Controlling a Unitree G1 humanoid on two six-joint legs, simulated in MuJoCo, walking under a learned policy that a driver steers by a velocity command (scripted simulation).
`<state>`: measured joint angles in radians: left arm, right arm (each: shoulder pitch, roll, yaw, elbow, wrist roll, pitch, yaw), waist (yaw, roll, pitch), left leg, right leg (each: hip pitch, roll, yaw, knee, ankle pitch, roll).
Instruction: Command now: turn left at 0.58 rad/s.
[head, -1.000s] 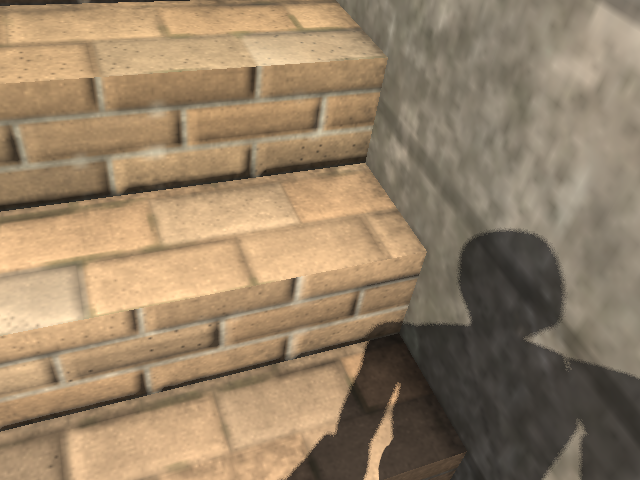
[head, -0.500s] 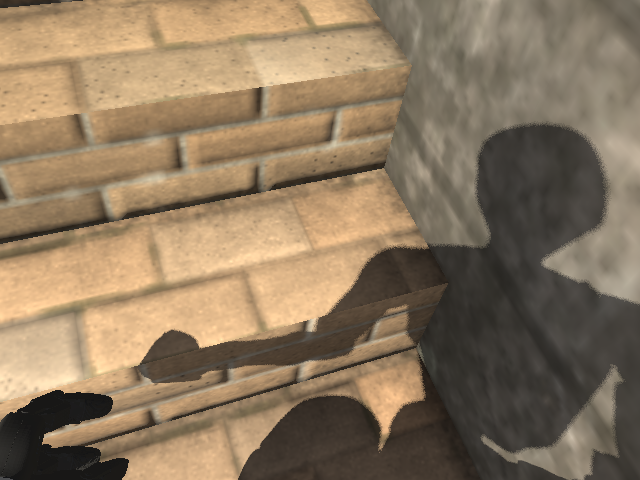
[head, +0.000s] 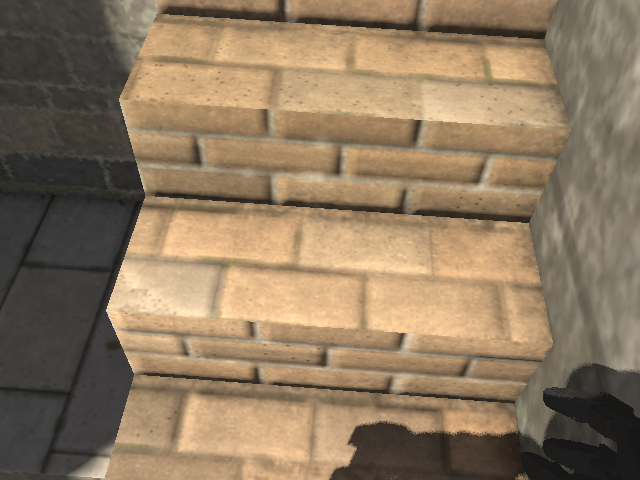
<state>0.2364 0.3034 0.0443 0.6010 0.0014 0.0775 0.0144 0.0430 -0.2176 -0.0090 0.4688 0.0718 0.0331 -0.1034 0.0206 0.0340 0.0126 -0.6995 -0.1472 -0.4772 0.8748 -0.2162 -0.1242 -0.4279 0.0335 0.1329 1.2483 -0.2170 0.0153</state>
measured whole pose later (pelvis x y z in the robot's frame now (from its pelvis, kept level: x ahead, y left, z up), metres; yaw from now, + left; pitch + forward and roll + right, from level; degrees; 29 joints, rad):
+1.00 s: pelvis -0.08 +0.12 -0.14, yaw +12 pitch -2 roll -1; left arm 0.32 0.20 -0.02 0.88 0.00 -0.03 -0.01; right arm 0.14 -0.12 0.02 0.60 0.04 -0.05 -0.06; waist 0.03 0.01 0.01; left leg -0.25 -0.01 0.02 0.53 -0.32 0.00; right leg -0.08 0.01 0.02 0.39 -0.29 -0.04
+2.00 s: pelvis +0.19 +0.04 +0.07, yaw -14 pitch +4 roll +5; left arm 0.58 0.03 -0.03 1.01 0.01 0.01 0.04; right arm 0.02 -0.01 0.13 0.60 -0.02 -0.06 0.00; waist 0.08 0.06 -0.01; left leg -1.47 0.07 0.12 2.09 -0.15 -0.05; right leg -0.16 0.05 0.21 0.44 -0.32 -0.09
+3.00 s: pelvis +0.26 +0.06 +0.24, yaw +2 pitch -1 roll -1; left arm 0.21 0.20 0.03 0.61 -0.02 0.03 0.06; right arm 0.21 -0.23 0.00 0.56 0.02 0.01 -0.08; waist -0.03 -0.01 0.01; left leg -0.46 -0.05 -0.12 0.73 -0.26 0.02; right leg -0.72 0.05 0.06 1.86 -0.17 0.08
